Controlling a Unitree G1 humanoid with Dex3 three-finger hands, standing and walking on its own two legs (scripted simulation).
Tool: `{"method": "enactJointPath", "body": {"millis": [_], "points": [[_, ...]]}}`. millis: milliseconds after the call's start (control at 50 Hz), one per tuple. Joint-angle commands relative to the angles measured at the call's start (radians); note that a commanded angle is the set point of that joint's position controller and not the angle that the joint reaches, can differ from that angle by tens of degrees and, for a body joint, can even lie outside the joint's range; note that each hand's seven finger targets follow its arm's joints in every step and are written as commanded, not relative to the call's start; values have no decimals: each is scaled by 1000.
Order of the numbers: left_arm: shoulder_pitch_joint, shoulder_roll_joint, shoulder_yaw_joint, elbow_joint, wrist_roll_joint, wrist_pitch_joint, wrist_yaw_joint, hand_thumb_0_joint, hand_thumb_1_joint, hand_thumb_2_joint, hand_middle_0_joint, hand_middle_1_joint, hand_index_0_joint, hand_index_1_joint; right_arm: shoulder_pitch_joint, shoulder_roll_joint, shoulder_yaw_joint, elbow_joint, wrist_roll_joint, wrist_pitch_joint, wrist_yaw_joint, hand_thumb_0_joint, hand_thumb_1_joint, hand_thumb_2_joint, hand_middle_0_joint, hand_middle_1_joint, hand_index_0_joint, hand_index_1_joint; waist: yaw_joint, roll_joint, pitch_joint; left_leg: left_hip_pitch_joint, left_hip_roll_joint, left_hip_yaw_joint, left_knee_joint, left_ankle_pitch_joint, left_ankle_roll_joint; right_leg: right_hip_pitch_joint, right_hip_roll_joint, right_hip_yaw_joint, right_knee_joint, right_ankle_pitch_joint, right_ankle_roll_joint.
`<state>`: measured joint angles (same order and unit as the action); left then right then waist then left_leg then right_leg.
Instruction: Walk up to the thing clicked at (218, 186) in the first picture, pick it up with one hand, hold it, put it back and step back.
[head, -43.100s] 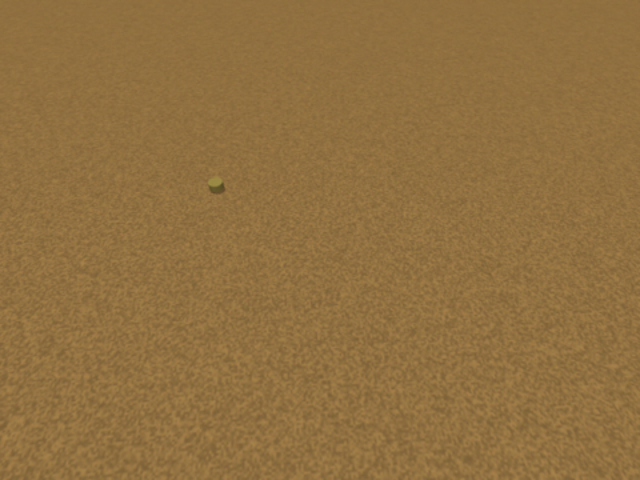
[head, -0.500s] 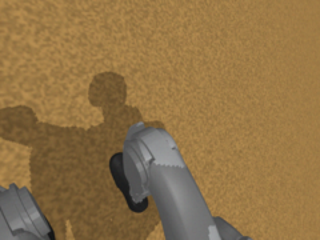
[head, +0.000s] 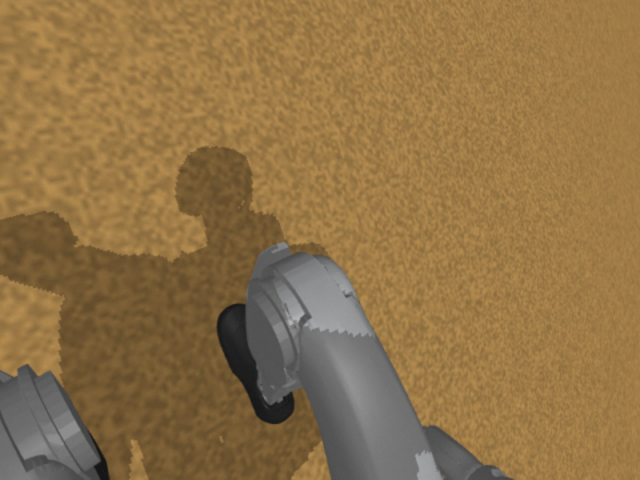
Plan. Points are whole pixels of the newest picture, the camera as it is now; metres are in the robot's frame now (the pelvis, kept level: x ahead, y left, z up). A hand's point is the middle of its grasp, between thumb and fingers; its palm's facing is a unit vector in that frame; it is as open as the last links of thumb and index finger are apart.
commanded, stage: close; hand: left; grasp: from above
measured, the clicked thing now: out of the picture +0.48 +0.36 -0.29
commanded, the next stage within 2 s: settle in 1.10 s
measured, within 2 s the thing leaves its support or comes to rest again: leaves its support in 1.58 s
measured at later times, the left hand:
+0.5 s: hand out of the picture +0.46 +0.34 -0.27, palm faces -0.44 -0.17 -0.88, open 10.9 cm
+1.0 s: hand out of the picture +0.47 +0.35 -0.27, palm faces -0.43 -0.17 -0.89, open 9.1 cm
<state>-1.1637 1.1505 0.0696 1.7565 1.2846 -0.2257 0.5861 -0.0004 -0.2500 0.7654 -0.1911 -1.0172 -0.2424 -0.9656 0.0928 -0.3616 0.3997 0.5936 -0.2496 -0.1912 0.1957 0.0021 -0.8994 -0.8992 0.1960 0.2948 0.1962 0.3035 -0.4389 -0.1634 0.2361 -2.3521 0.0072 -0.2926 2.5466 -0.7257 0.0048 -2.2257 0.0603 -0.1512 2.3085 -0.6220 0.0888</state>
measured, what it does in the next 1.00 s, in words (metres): stands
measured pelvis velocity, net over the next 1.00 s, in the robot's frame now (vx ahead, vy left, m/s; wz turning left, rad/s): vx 0.00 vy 0.00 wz -0.01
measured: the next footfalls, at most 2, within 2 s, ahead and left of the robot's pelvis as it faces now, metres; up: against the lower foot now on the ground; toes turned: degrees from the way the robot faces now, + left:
none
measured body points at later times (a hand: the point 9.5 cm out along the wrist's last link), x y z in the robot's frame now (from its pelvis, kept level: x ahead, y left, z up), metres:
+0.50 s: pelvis +0.00 +0.00 +0.00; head +0.30 +0.14 +0.30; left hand +0.48 +0.35 -0.22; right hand +0.04 -0.25 -0.04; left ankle +0.06 +0.12 -0.28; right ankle +0.13 -0.13 -0.28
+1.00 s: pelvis +0.00 +0.00 +0.00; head +0.30 +0.14 +0.30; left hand +0.49 +0.35 -0.21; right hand +0.05 -0.24 -0.05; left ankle +0.06 +0.12 -0.28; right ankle +0.13 -0.13 -0.28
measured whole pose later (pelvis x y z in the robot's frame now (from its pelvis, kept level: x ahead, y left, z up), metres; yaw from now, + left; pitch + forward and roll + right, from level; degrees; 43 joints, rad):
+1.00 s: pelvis +0.00 +0.00 +0.00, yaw +0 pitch +28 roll -18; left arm -1.16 1.17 0.07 1.72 1.25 -0.23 0.56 -0.02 0.21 0.37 -0.56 -0.66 -0.65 -0.60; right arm 0.08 -0.36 0.42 0.58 -0.25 -0.16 0.18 0.00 -0.90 -0.90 0.20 0.29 0.20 0.30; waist -0.44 -0.16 0.25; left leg -2.35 0.01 -0.30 2.54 -0.73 0.01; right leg -2.22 0.06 -0.16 2.30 -0.62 0.09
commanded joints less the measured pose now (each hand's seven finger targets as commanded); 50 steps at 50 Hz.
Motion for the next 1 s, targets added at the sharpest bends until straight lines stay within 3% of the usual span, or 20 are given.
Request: {"method": "enactJointPath", "body": {"millis": [0,40,120,160,200,220,280,320,360,400,440,500,540,620,660,720,820,880,920,980], "points": [[-223,223,6,-114,-21,5,30,0,-173,690,-238,-967,-291,-911,200,-349,-102,34,8,8,-13,0,-894,-899,199,300,200,300,-81,596,-614,518,59,84,-286,231,-11,349,14,-134,-167,232,-93],[-224,228,13,-122,-25,6,26,0,-158,682,-258,-948,-309,-895,205,-347,-105,37,9,5,-14,0,-896,-900,199,300,200,300,-71,603,-637,530,59,85,-287,239,-13,356,12,-133,-161,236,-95],[-210,223,11,-127,-39,2,15,0,-122,648,-279,-930,-334,-873,201,-345,-94,33,10,9,-12,0,-895,-900,199,300,200,300,-79,602,-641,534,63,81,-277,277,-14,364,11,-137,-158,258,-94],[-246,263,34,-186,-29,-1,19,0,-83,620,-304,-906,-361,-846,206,-353,-96,31,12,11,-15,0,-893,-899,199,300,200,300,-64,631,-683,558,63,81,-270,305,-18,368,8,-135,-155,277,-97],[-230,251,36,-178,-25,0,15,0,-75,612,-313,-895,-369,-836,217,-348,-100,47,8,14,-13,0,-895,-900,199,300,200,300,-65,672,-665,578,67,82,-270,332,-26,345,7,-136,-146,280,-99],[-187,210,7,-105,-24,6,9,0,-82,614,-311,-890,-366,-833,215,-333,-91,50,3,15,-10,0,-895,-900,199,300,200,300,-80,637,-631,554,64,88,-268,318,-19,368,11,-135,-151,281,-96],[-188,209,5,-101,-33,6,8,0,-32,595,-341,-878,-399,-817,210,-338,-93,28,8,22,-15,0,-892,-898,199,300,200,300,-80,576,-630,495,56,98,-267,279,-7,406,19,-135,-174,277,-93],[-235,244,24,-172,-26,2,4,0,7,574,-371,-866,-432,-802,230,-348,-96,43,5,24,-14,0,-893,-899,199,300,200,300,-73,634,-648,530,58,93,-269,308,-15,380,13,-136,-167,284,-97],[-188,219,15,-116,-31,1,-3,0,27,542,-390,-840,-451,-776,214,-347,-87,35,4,23,-13,0,-894,-899,199,300,200,300,-77,602,-595,515,61,83,-263,301,-19,340,9,-145,-157,260,-101],[-168,207,0,-90,-32,-3,-3,0,47,541,-403,-834,-464,-770,199,-351,-90,21,6,29,-18,0,-894,-899,199,300,199,300,-84,577,-602,521,63,78,-276,295,-18,369,14,-144,-163,262,-100],[-213,237,15,-160,-26,-13,-4,0,82,518,-423,-832,-489,-763,207,-349,-89,28,5,29,-18,0,-894,-899,199,300,200,300,-72,619,-627,539,63,81,-274,296,-20,363,11,-140,-160,261,-99],[-195,224,10,-130,-30,-11,-2,0,139,524,-471,-816,-534,-751,203,-351,-89,29,3,33,-19,0,-894,-899,199,300,199,300,-78,599,-634,528,62,81,-270,287,-15,369,13,-142,-166,262,-97],[-181,209,-1,-109,-34,-10,-5,0,142,491,-471,-808,-538,-738,202,-347,-85,27,0,27,-18,0,-895,-899,199,300,200,300,-83,580,-591,501,59,86,-271,252,-12,360,12,-141,-170,239,-95],[-191,241,13,-134,-24,-10,-5,0,224,479,-544,-766,-606,-701,200,-349,-89,24,2,32,-22,0,-894,-899,199,300,200,300,-71,596,-603,513,62,79,-285,246,-16,353,12,-141,-168,229,-98],[-190,226,6,-126,-29,-9,-1,0,229,465,-545,-756,-608,-689,195,-343,-86,25,0,33,-22,0,-894,-899,199,300,200,300,-74,598,-626,528,65,76,-287,263,-16,368,15,-141,-166,245,-95],[-178,187,-15,-100,-34,-5,-5,0,262,450,-574,-734,-637,-668,197,-343,-84,28,1,31,-19,0,-896,-900,199,300,200,300,-88,589,-587,518,65,72,-280,271,-18,345,10,-142,-163,249,-95],[-191,222,5,-129,-26,-6,-9,0,371,432,-663,-705,-725,-640,193,-346,-83,34,2,34,-19,0,-896,-900,199,300,199,300,-69,618,-596,536,69,64,-285,281,-26,317,4,-142,-155,237,-98],[-167,200,-14,-96,-36,-3,-13,0,420,442,-715,-675,-769,-617,176,-348,-83,16,4,34,-21,0,-896,-900,199,300,199,300,-81,552,-584,487,63,78,-277,241,-13,359,13,-137,-174,228,-94],[-190,230,7,-140,-33,-7,-10,0,457,417,-735,-663,-795,-601,190,-344,-82,23,2,37,-21,0,-894,-899,199,300,199,300,-65,583,-621,510,63,75,-281,266,-14,368,9,-134,-169,247,-95],[-167,218,-4,-113,-35,-4,-18,0,500,427,-782,-641,-835,-586,198,-341,-85,29,4,36,-22,0,-897,-900,199,300,199,300,-78,578,-589,503,60,85,-277,255,-11,363,12,-133,-172,241,-92]]}}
